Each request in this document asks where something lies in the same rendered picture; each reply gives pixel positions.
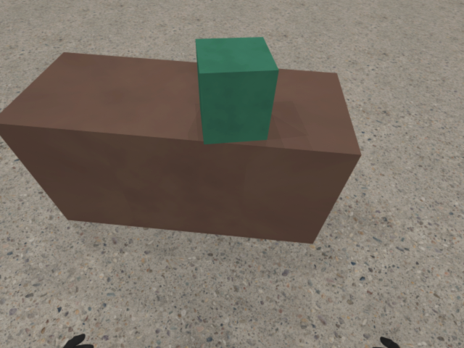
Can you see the pedestal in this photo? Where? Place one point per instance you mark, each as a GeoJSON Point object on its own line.
{"type": "Point", "coordinates": [118, 140]}

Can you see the carton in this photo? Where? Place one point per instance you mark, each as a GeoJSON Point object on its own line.
{"type": "Point", "coordinates": [237, 84]}

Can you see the left robot hand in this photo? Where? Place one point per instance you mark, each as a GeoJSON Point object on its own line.
{"type": "Point", "coordinates": [77, 340]}

